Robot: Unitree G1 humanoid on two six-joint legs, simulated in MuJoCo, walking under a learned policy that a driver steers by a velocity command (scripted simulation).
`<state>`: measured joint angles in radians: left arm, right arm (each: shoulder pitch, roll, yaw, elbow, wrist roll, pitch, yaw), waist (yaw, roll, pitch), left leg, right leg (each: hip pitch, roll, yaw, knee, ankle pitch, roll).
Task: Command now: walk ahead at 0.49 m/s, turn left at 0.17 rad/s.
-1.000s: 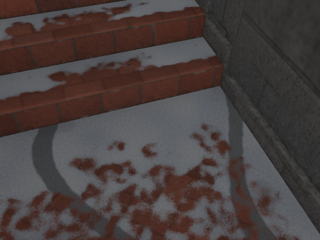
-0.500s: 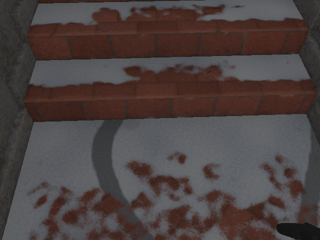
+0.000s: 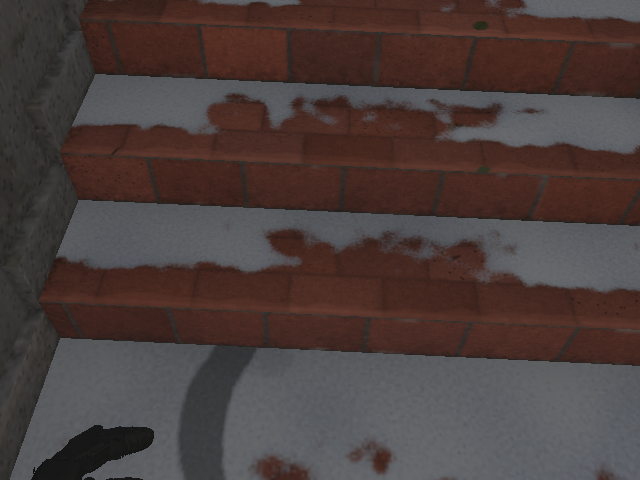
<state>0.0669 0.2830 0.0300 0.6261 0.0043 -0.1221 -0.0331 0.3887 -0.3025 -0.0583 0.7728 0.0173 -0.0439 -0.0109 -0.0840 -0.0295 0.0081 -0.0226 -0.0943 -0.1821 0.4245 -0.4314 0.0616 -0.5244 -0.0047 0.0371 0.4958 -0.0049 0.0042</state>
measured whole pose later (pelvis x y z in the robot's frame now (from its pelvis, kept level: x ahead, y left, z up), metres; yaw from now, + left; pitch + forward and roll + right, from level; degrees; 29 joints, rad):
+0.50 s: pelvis +0.20 +0.00 +0.00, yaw -12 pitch +0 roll -1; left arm 0.32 0.29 0.07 0.82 0.01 0.02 0.01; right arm 0.13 -0.26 0.00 0.71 -0.02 -0.02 -0.03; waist 0.06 -0.01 0.07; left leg -0.38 -0.02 -0.01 0.56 -0.18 0.04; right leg -0.28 0.12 0.14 0.76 -0.49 -0.02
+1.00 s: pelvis +0.20 -0.05 +0.01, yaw -30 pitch +0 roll +2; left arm 0.13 0.31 0.07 0.66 -0.01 0.05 0.01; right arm 0.11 -0.34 -0.07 0.78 -0.01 0.01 -0.02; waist -0.03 0.03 0.09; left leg -0.43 0.05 0.07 0.92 -0.48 -0.05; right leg -0.29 0.00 0.00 0.55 -0.26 -0.05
